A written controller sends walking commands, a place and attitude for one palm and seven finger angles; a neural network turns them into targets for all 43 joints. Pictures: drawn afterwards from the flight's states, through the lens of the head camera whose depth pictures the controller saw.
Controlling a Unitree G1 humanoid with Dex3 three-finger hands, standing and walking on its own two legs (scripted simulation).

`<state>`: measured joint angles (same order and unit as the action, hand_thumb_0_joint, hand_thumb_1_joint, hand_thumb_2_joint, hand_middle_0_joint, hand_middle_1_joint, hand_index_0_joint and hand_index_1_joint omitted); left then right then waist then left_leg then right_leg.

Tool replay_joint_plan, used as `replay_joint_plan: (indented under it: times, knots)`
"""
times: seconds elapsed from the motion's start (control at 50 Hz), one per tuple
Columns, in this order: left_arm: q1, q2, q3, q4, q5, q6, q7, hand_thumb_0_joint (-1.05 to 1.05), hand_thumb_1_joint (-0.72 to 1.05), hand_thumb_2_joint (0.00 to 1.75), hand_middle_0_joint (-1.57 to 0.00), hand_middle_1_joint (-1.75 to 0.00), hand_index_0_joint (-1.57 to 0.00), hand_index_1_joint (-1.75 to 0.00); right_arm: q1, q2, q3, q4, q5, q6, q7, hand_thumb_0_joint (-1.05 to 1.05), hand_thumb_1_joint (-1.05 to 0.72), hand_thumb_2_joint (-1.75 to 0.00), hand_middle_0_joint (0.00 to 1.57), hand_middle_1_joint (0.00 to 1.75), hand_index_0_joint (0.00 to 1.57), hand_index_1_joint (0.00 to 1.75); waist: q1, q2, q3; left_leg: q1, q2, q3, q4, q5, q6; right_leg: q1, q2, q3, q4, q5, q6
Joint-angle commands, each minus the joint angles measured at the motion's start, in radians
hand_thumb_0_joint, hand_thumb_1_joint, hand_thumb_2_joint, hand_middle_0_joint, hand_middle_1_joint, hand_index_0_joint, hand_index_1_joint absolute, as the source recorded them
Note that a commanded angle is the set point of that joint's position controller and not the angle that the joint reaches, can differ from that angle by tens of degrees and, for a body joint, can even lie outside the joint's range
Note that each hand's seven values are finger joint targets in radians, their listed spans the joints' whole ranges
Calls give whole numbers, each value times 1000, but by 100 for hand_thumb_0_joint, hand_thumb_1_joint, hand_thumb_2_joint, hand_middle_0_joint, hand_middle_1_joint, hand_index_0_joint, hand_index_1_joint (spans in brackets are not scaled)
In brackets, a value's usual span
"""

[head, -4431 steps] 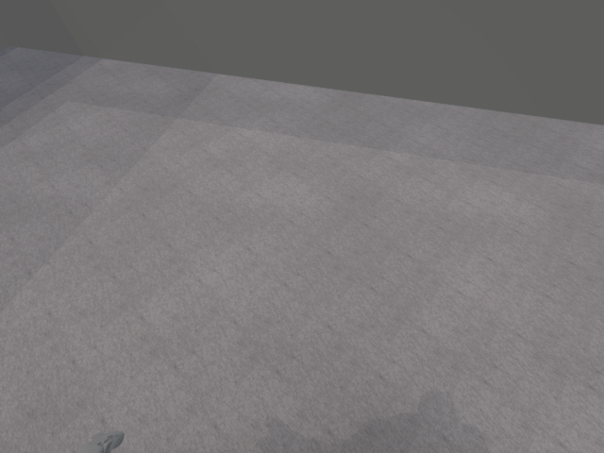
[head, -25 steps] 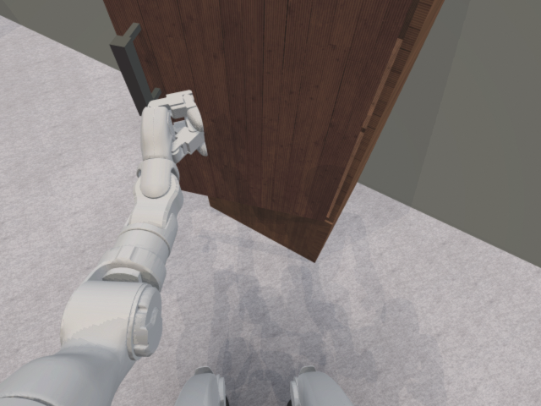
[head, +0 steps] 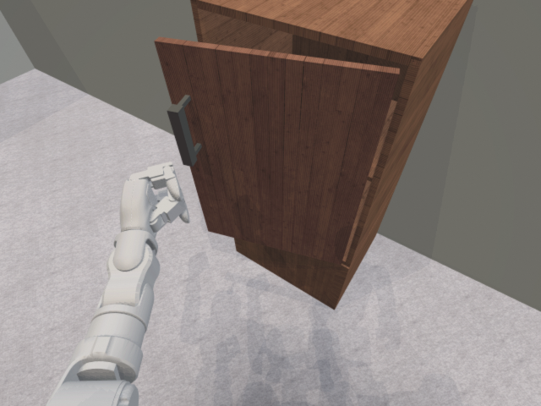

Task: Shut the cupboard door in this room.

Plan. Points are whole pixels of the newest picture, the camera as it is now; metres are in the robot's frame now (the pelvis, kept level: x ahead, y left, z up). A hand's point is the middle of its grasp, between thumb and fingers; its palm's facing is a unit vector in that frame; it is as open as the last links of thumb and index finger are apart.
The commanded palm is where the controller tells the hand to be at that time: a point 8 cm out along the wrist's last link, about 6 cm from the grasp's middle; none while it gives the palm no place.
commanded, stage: draw the hand back to the body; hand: left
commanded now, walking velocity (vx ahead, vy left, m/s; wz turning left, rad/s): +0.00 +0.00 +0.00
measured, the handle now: (187, 131) +0.63 +0.17 +0.05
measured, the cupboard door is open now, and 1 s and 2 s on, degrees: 17 17 17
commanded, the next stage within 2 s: step back with the hand held close in 1.20 s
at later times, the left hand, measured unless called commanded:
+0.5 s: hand (68, 257) +0.27 +0.23 +0.16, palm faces +0.26 -0.93 -0.27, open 3.8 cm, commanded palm +0.22 +0.27 +0.17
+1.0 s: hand out of the picture +0.20 +0.29 +0.19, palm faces +0.50 -0.76 -0.42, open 7.1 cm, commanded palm +0.15 +0.32 +0.21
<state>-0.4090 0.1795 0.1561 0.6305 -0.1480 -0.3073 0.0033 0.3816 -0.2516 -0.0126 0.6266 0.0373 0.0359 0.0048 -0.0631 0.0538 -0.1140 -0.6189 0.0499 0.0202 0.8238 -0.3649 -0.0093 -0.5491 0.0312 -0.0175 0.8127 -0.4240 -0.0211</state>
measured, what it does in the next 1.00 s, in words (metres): stands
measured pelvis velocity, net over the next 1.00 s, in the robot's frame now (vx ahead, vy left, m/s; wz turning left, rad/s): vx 0.02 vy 0.02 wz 0.03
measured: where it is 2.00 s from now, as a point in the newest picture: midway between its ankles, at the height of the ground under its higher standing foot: outside the picture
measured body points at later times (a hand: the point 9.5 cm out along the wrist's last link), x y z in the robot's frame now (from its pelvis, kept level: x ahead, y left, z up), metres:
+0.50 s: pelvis +0.01 +0.02 +0.04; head -0.01 +0.00 +0.48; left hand +0.25 +0.28 +0.17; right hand +0.22 -0.18 -0.04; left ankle +0.02 +0.13 -0.70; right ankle -0.01 -0.11 -0.70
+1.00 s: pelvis +0.02 +0.02 +0.04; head +0.00 -0.02 +0.49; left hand +0.17 +0.33 +0.22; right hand +0.22 -0.20 -0.05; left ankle +0.03 +0.13 -0.70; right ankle -0.01 -0.11 -0.70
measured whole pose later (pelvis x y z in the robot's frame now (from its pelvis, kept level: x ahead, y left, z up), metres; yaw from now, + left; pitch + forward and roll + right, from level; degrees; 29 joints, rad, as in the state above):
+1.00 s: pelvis +0.02 +0.02 +0.04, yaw +2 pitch -4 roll +0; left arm 0.46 0.34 0.35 -0.35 -0.07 -0.04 0.11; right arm 0.20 -0.25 0.02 0.63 0.02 -0.07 -0.08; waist 0.07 0.09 -0.01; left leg -0.15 0.00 0.02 0.44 -0.24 0.01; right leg -0.06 -0.01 -0.02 0.42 -0.29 0.01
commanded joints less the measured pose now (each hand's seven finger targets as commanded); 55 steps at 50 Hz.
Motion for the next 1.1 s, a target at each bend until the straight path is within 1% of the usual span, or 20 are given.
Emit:
replay_joint_plan:
  times: [0.0, 0.1, 0.12, 0.16, 0.26, 0.36, 0.4, 0.44, 0.5, 0.56, 0.64, 0.7, 0.74, 0.8, 0.86, 0.9, 0.94, 1.0, 1.06, 1.08]
  knots:
    - [-323, 144, -19, -314, -5, -60, -32, 0, 90, 90, -130, -150, -130, -150, -85, -114, -34, -136, 15, -73, -16, 0, -90, -90, 20, 30, 20, 30, 4, -10, -193, 246, -48, 4, -120, 128, 47, 66, 6, 0, -171, 260, 18]
    - [-98, 152, -3, -435, -55, 35, -77, 0, 90, 90, -116, -135, -116, -135, -178, -116, -19, -194, 32, -87, -21, 0, -90, -90, 20, 30, 20, 30, 62, -27, -184, 283, -50, 3, -178, 131, 41, 146, -4, -11, -198, 249, 10]
    - [-75, 202, -57, -557, 29, 46, -30, 0, 90, 90, -113, -132, -113, -132, -215, -87, -25, -213, 29, -57, -39, 0, -90, -90, 20, 30, 20, 30, 54, -65, -186, 338, -53, 6, -221, 160, 41, 188, -28, 36, -257, 263, 12]
    - [38, 222, -20, -632, 29, 86, 8, 0, 90, 90, -108, -126, -108, -126, -244, -90, -18, -233, 27, -41, -60, 0, -90, -90, 20, 30, 20, 30, 65, -116, -152, 342, -52, 2, -250, 166, 46, 229, -33, 32, -293, 255, 19]
    - [75, 261, 2, -757, 54, 155, 51, 0, 90, 90, -94, -111, -94, -111, -300, -83, 4, -221, 24, -34, -92, 0, -90, -90, 20, 30, 20, 30, 61, -86, -24, 416, -44, -7, -330, 151, 51, 247, -29, 21, -377, 221, 15]
    - [182, 235, -8, -888, 69, 189, 71, 0, 90, 90, -81, -96, -81, -96, -311, -73, 23, -212, 13, -62, -95, 0, -90, -90, 20, 30, 20, 30, 71, 56, -40, 530, -38, -27, -394, 205, 38, 316, -23, -3, -410, 262, 1]
    - [279, 236, 5, -951, 69, 199, 77, 0, 90, 90, -75, -90, -75, -90, -315, -68, 28, -213, 6, -74, -90, 0, -90, -90, 20, 30, 20, 30, 79, 54, -62, 563, -34, -28, -407, 262, 35, 352, -23, -10, -412, 318, 1]
    - [353, 237, 16, -1009, 69, 206, 80, 0, 90, 90, -69, -84, -69, -84, -322, -67, 31, -214, 0, -84, -85, 0, -90, -90, 20, 30, 20, 30, 83, 35, -43, 564, -31, -30, -426, 281, 32, 371, -22, -18, -423, 333, 3]
    - [475, 274, 82, -1035, 66, 218, 85, 0, 90, 90, -61, -75, -61, -75, -329, -71, 29, -211, -6, -87, -84, 0, -90, -90, 20, 30, 20, 30, 97, -45, -17, 547, -28, -24, -442, 307, 34, 403, -23, -20, -438, 359, 9]
    - [549, 326, 159, -1069, 69, 223, 91, 0, 90, 90, -53, -66, -53, -66, -335, -76, 25, -200, -13, -92, -83, 0, -90, -90, 20, 30, 20, 30, 109, -35, 11, 539, -30, -20, -448, 323, 34, 417, -25, -19, -453, 367, 10]
    - [602, 344, 218, -1139, 66, 219, 97, 0, 90, 90, -42, -54, -42, -54, -343, -65, 24, -197, -12, -100, -83, 0, -90, -90, 20, 30, 20, 30, 114, -6, 27, 540, -32, -18, -453, 311, 32, 417, -28, -22, -461, 345, 13]
    - [667, 368, 259, -1213, 70, 206, 107, 0, 90, 90, -34, -45, -34, -45, -339, -65, 19, -190, -13, -123, -81, 0, -90, -90, 20, 30, 20, 30, 121, 63, 8, 554, -32, -17, -449, 329, 29, 429, -30, -21, -458, 351, 10]
    - [717, 370, 276, -1251, 71, 201, 112, 0, 90, 90, -28, -39, -28, -39, -336, -66, 15, -188, -12, -138, -79, 0, -90, -90, 20, 30, 20, 30, 122, 71, 11, 555, -32, -17, -445, 339, 26, 426, -27, -24, -454, 355, 10]
    - [810, 397, 337, -1261, 67, 195, 119, 0, 90, 90, -20, -30, -20, -30, -330, -68, 8, -185, -12, -155, -81, 0, -90, -90, 20, 30, 20, 30, 131, 24, 26, 535, -31, -14, -443, 338, 27, 427, -26, -29, -454, 358, 11]
    - [801, 335, 281, -1178, 69, 206, 114, 0, 90, 90, -20, -30, -20, -30, -318, -82, 1, -170, -14, -163, -83, 0, -90, -90, 20, 30, 20, 30, 113, -52, 104, 517, -31, -5, -448, 303, 35, 381, -27, -28, -476, 334, 20]
    - [758, 322, 265, -1155, 73, 211, 115, 0, 90, 90, -20, -30, -20, -30, -312, -86, -3, -166, -11, -159, -87, 0, -90, -90, 20, 30, 20, 30, 104, -38, 126, 520, -31, -1, -448, 279, 38, 356, -30, -24, -476, 306, 24]
    - [736, 334, 272, -1153, 77, 206, 118, 0, 90, 90, -20, -30, -20, -30, -311, -89, -6, -165, -13, -159, -91, 0, -90, -90, 20, 30, 20, 30, 107, -59, 104, 525, -34, -4, -450, 271, 43, 362, -31, -23, -475, 292, 24]
    - [728, 355, 284, -1199, 79, 196, 120, 0, 90, 90, -20, -30, -20, -30, -321, -83, -6, -168, -15, -165, -95, 0, -90, -90, 20, 30, 20, 30, 121, -15, 35, 551, -40, 2, -440, 307, 46, 403, -37, -17, -463, 328, 22]
    - [749, 399, 323, -1226, 77, 192, 126, 0, 90, 90, -20, -30, -20, -30, -327, -79, -1, -164, -19, -176, -98, 0, -90, -90, 20, 30, 20, 30, 134, 5, 22, 545, -44, 2, -432, 323, 45, 425, -38, -12, -466, 355, 19]
    - [754, 380, 308, -1246, 76, 188, 125, 0, 90, 90, -20, -30, -20, -30, -329, -71, 1, -168, -19, -179, -97, 0, -90, -90, 20, 30, 20, 30, 130, 31, 9, 553, -45, 9, -430, 331, 44, 432, -42, -11, -460, 372, 20]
